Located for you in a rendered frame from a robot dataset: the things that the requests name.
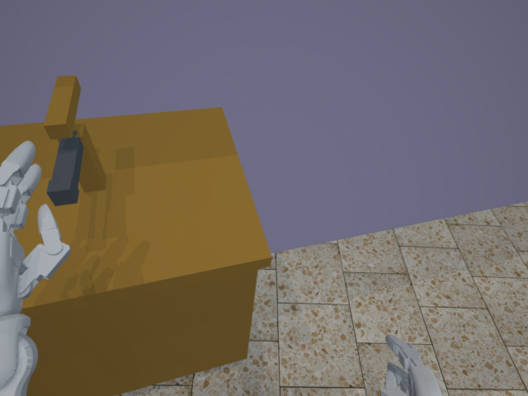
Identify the left robot hand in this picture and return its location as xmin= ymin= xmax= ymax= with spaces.
xmin=0 ymin=140 xmax=71 ymax=316

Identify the left robot forearm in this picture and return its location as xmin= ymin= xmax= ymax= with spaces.
xmin=0 ymin=313 xmax=38 ymax=396

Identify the counter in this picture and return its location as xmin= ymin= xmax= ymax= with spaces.
xmin=0 ymin=75 xmax=272 ymax=396

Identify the right robot hand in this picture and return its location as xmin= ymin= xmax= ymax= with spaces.
xmin=381 ymin=334 xmax=443 ymax=396

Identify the tap lever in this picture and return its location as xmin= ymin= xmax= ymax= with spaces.
xmin=46 ymin=130 xmax=83 ymax=206

